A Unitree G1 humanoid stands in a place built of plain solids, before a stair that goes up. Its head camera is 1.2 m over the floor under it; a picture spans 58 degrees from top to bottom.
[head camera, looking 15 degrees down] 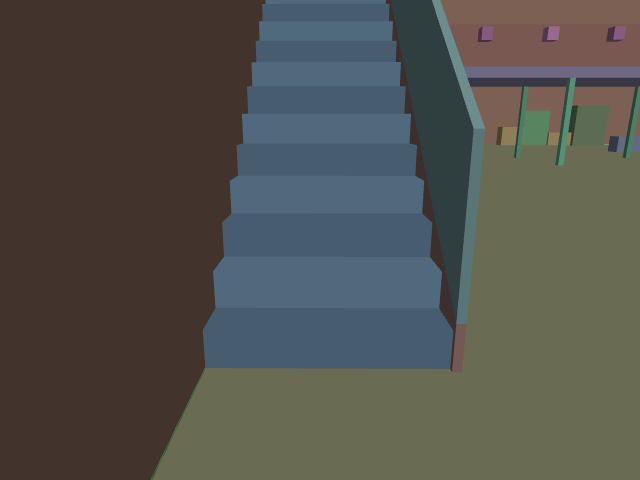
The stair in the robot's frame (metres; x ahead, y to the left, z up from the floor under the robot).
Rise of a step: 0.21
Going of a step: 0.27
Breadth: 1.25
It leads straight ahead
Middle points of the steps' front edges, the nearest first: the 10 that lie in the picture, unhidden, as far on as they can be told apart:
1.95 -0.04 0.21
2.23 -0.04 0.43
2.50 -0.04 0.64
2.77 -0.04 0.85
3.04 -0.05 1.06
3.32 -0.05 1.27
3.59 -0.05 1.49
3.86 -0.05 1.70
4.14 -0.05 1.91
4.41 -0.06 2.12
